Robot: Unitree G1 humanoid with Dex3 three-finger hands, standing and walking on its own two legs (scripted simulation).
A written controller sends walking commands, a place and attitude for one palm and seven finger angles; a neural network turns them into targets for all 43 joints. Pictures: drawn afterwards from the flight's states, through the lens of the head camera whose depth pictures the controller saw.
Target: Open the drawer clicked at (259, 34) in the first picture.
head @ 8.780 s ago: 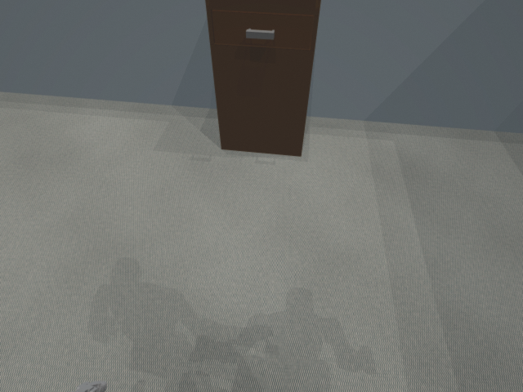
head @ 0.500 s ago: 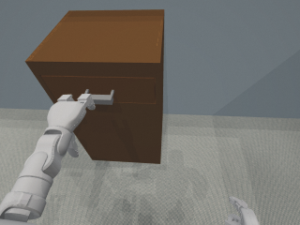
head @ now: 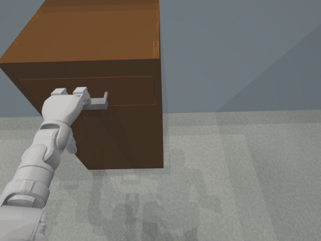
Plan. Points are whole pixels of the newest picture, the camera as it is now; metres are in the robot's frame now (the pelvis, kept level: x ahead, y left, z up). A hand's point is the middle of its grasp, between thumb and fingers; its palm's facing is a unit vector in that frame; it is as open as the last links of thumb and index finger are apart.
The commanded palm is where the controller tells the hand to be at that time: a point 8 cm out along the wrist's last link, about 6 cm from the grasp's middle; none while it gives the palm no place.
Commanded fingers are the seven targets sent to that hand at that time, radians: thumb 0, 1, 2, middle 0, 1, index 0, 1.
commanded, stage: move the hooked fingers above the handle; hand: left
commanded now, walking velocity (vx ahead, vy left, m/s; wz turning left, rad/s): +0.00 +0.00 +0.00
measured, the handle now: (90, 99) +0.56 +0.28 -0.04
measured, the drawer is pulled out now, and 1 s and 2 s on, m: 0.00 0.00 0.00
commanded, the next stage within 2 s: lower the fingers behind the handle in 1.36 s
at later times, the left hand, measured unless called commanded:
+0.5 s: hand (78, 104) +0.47 +0.27 +0.03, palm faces -0.05 -0.01 -1.00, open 13.8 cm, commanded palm +0.46 +0.27 +0.08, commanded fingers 0.00 -0.50 0.30 -0.30 -1.20 -0.30 -1.20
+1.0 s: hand (80, 102) +0.49 +0.28 +0.03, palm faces -0.07 -0.02 -1.00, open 13.8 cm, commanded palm +0.48 +0.27 +0.08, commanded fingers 0.00 -0.50 0.30 -0.30 -1.20 -0.30 -1.20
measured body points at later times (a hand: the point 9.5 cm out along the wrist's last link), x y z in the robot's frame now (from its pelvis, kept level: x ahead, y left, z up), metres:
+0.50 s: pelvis +0.00 +0.01 -0.01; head +0.09 +0.01 +0.43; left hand +0.47 +0.27 +0.09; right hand +0.00 -0.27 -0.14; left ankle -0.02 +0.10 -0.72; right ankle +0.00 -0.12 -0.72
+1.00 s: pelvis +0.00 +0.02 -0.02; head +0.10 +0.02 +0.42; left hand +0.49 +0.27 +0.08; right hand -0.02 -0.26 -0.14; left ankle -0.02 +0.10 -0.72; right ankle +0.00 -0.12 -0.72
